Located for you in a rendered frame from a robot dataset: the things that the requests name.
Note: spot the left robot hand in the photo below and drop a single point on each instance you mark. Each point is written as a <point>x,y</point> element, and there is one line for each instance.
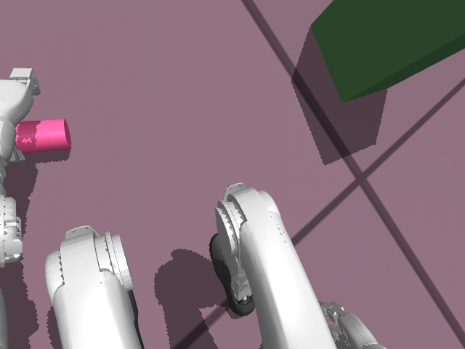
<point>16,100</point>

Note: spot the right robot foot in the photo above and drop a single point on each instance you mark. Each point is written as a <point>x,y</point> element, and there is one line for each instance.
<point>241,308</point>

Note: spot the left robot arm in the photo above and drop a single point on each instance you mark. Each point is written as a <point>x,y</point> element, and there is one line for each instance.
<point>11,244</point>

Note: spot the left robot foot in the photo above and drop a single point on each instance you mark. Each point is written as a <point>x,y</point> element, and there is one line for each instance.
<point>135,310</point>

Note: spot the right robot hand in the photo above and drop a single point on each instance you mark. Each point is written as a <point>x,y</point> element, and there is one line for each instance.
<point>351,333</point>

